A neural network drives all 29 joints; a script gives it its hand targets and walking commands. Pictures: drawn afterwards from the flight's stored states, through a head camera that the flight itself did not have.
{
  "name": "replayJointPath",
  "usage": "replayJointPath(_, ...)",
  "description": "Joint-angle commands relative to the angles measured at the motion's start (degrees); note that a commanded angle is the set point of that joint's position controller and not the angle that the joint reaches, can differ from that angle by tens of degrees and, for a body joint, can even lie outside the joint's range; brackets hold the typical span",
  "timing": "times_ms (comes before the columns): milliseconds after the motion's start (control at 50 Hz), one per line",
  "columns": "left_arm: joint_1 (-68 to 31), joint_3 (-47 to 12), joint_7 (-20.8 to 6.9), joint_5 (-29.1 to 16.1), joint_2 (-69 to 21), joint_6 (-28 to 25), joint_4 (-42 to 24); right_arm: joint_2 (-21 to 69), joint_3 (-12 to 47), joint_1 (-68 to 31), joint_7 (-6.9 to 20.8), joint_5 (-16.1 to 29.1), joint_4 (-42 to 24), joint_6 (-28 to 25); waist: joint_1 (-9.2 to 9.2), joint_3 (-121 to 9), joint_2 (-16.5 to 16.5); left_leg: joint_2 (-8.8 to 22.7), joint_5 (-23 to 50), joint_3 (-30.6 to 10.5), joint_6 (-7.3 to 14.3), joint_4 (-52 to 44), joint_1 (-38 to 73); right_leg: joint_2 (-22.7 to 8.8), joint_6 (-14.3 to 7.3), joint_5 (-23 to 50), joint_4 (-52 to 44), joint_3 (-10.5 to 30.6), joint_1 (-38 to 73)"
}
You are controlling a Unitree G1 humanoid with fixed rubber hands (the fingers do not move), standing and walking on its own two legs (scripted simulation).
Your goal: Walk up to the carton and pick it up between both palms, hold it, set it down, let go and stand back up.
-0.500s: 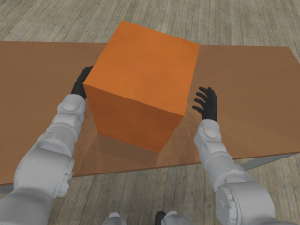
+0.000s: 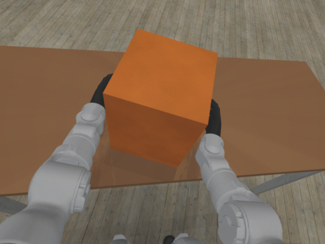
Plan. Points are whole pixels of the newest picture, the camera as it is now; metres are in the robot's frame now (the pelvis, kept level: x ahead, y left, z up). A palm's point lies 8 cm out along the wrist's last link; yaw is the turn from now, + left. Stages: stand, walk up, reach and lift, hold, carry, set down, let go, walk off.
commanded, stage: reach and lift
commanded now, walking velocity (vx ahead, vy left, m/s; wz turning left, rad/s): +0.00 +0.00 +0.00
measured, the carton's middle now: (159, 105) +0.46 -0.01 +0.03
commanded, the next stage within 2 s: none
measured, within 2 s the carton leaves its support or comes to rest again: leaves its support in 1.90 s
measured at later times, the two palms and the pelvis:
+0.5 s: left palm (101, 102) +0.47 +0.14 +0.02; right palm (210, 135) +0.38 -0.14 +0.02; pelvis +0.00 +0.01 +0.00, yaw +0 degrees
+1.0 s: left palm (101, 103) +0.47 +0.14 +0.02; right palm (209, 136) +0.37 -0.14 +0.02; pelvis +0.00 +0.01 +0.00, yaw -1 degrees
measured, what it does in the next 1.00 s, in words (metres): stands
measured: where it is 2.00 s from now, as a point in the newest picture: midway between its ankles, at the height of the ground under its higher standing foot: outside the picture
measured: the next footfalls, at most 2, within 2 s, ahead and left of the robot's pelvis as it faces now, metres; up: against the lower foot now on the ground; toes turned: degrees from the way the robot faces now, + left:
none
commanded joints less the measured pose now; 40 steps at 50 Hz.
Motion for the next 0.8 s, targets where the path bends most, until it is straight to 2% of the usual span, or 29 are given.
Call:
replayJointPath(0, -40.3, 6.8, -1.0, 7.5, -5.3, -3.8, -10.0, 3.4, -2.6, -32.6, 1.8, -4.5, -6.9, -4.2, -0.47, -48.3, 16.8, -0.6, 20.5, 4.7, -5.0, -3.0, 19.9, 1.1, -1.5, 20.1, 0.4, 1.1, 17.1)
replayJointPath(40, -40.7, 6.9, -1.9, 10.1, -9.8, -4.4, -9.6, 6.9, -3.4, -33.1, 3.1, -6.9, -5.2, -5.6, -0.59, -49.0, 18.5, -0.3, 24.3, 4.8, -6.0, -2.3, 23.2, 1.1, -1.5, 21.4, 0.1, 0.5, 15.4)
replayJointPath(80, -40.0, 8.6, -3.7, 13.5, -15.6, -4.7, -5.8, 12.9, -3.6, -33.0, 4.8, -10.6, -3.7, -6.8, -0.14, -47.9, 17.6, -0.5, 24.8, 5.3, -6.2, -2.7, 24.2, 1.0, -1.6, 21.5, -1.1, 0.6, 17.4)
replayJointPath(140, -39.9, 8.9, -7.3, 19.6, -32.8, -6.8, -0.1, 30.1, -1.5, -35.6, 9.7, -18.2, 0.1, -9.8, 1.86, -46.1, 17.4, -0.3, 27.4, 5.4, -6.7, -2.7, 24.6, 1.2, -2.2, 23.5, -1.4, 0.8, 19.1)
replayJointPath(160, -38.5, 7.3, -8.5, 20.5, -38.8, -7.5, 2.8, 34.6, 0.4, -36.5, 11.0, -19.9, -0.1, -10.8, 1.67, -46.3, 17.0, 0.0, 30.0, 5.3, -7.0, -2.5, 25.9, 1.6, -2.3, 25.1, -1.6, 1.0, 19.0)
replayJointPath(220, -36.6, 10.7, -9.2, 23.7, -39.7, -8.7, 8.5, 34.9, -1.3, -35.7, 12.6, -22.0, 3.4, -11.6, 2.19, -45.1, 17.6, 0.5, 31.2, 5.6, -7.1, -2.8, 25.4, 2.2, -2.4, 25.8, -2.8, 1.6, 20.4)
replayJointPath(280, -36.0, 11.8, -9.1, 24.4, -39.3, -10.1, 10.0, 33.6, -2.2, -34.1, 13.4, -23.1, 5.3, -12.6, 2.99, -44.0, 17.9, 1.2, 32.0, 5.6, -7.4, -3.2, 27.1, 2.9, -2.9, 24.8, -3.4, 1.2, 20.0)
replayJointPath(300, -36.2, 12.2, -8.9, 24.8, -38.8, -10.4, 10.0, 33.3, -2.8, -33.7, 13.6, -22.9, 6.2, -12.8, 2.73, -43.0, 17.9, 1.4, 32.4, 5.4, -7.4, -3.2, 27.8, 3.1, -3.0, 24.1, -3.9, 1.0, 19.2)
replayJointPath(340, -36.4, 13.3, -9.3, 24.9, -37.6, -10.6, 12.4, 33.3, -2.4, -32.8, 13.4, -23.8, 7.7, -12.8, 2.99, -40.7, 16.6, 1.3, 30.3, 6.0, -6.9, -3.7, 26.2, 2.7, -3.0, 23.6, -4.1, 1.3, 20.3)
replayJointPath(360, -36.2, 12.8, -9.4, 24.4, -37.9, -10.8, 12.6, 33.3, -2.5, -32.7, 13.5, -23.7, 7.4, -13.0, 2.32, -40.8, 16.6, 1.3, 30.8, 5.8, -7.0, -4.0, 27.5, 2.9, -2.8, 23.9, -4.5, 1.0, 20.5)
replayJointPath(400, -35.9, 13.6, -9.4, 24.8, -37.4, -11.2, 13.8, 33.6, -2.2, -31.9, 13.4, -23.9, 8.1, -13.1, 2.84, -39.4, 15.4, 1.1, 28.3, 5.8, -6.4, -4.6, 25.7, 2.8, -2.9, 23.4, -4.7, 1.3, 21.4)
replayJointPath(480, -36.4, 13.0, -9.6, 24.3, -36.8, -11.7, 14.4, 33.5, -1.7, -31.4, 13.1, -23.6, 8.9, -13.2, 2.47, -39.0, 14.7, 0.9, 27.4, 6.1, -5.9, -5.0, 25.3, 2.5, -2.9, 23.9, -4.7, 1.4, 21.9)
replayJointPath(580, -36.3, 12.3, -9.2, 24.3, -37.7, -11.8, 14.7, 33.2, -1.7, -31.4, 13.2, -23.3, 9.4, -13.7, 2.36, -38.8, 15.8, 1.3, 28.3, 5.9, -6.4, -5.2, 27.0, 2.9, -3.2, 22.0, -5.2, 0.7, 19.9)
replayJointPath(600, -37.3, 11.4, -9.1, 23.9, -38.1, -11.7, 14.1, 33.0, -2.2, -31.5, 13.1, -23.4, 10.5, -13.8, 1.62, -38.6, 16.1, 1.3, 28.8, 5.7, -6.6, -5.0, 27.7, 3.1, -3.3, 21.3, -5.6, 0.4, 18.9)
replayJointPath(620, -37.2, 11.5, -9.1, 23.9, -37.9, -11.9, 14.1, 33.2, -1.7, -31.6, 13.1, -23.3, 10.2, -13.7, 2.11, -38.6, 15.8, 1.4, 28.8, 5.6, -6.4, -5.0, 27.7, 3.1, -3.3, 20.7, -5.6, 0.6, 18.8)
replayJointPath(720, -36.7, 11.3, -8.9, 24.0, -38.2, -11.9, 15.0, 32.5, -1.6, -31.6, 12.9, -23.0, 10.8, -14.2, 2.12, -37.3, 16.3, 1.4, 29.4, 5.8, -6.7, -5.2, 28.6, 3.3, -3.5, 19.6, -6.5, 0.1, 17.8)
replayJointPath(780, -37.6, 10.1, -8.7, 23.5, -38.7, -11.9, 14.4, 31.9, -2.1, -32.0, 12.9, -22.9, 10.6, -14.3, 1.31, -37.6, 16.6, 1.5, 29.1, 5.4, -6.8, -5.4, 29.2, 3.6, -3.7, 18.8, -7.0, -0.3, 16.5)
